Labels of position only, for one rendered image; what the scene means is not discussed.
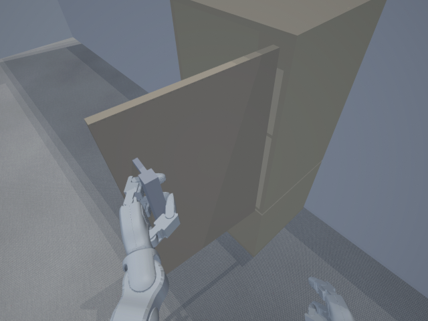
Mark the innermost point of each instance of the handle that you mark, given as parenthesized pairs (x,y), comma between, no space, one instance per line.
(152,188)

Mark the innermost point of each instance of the robot left forearm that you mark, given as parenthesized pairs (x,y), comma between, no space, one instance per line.
(145,285)

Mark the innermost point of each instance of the robot right hand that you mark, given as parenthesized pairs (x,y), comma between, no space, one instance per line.
(336,308)

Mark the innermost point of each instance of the cupboard door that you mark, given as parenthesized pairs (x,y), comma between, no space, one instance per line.
(207,135)

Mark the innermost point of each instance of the robot left hand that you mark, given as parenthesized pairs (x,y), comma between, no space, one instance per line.
(134,213)

